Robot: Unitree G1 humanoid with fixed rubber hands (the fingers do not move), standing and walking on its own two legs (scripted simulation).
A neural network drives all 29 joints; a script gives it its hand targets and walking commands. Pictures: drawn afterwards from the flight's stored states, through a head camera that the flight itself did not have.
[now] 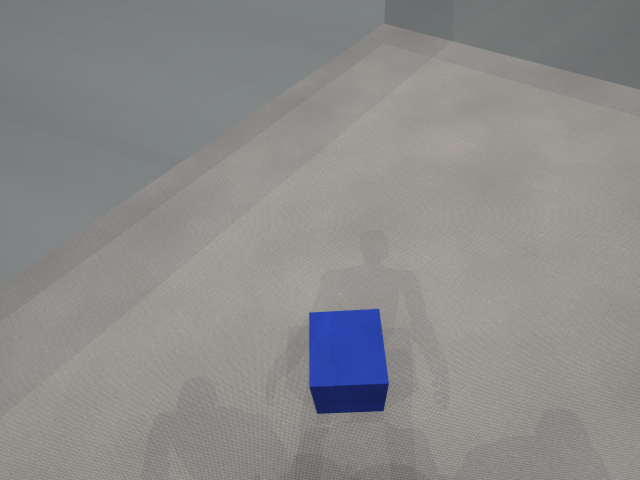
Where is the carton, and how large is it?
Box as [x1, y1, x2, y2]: [309, 309, 388, 413]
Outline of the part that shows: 378,309 309,313 309,386 317,413 383,410 388,380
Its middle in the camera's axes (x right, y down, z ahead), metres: +0.08 +0.36 +1.14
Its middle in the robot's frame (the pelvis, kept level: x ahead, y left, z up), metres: +0.52 -0.01 -0.65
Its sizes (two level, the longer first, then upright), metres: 0.210 0.200 0.250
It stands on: the floor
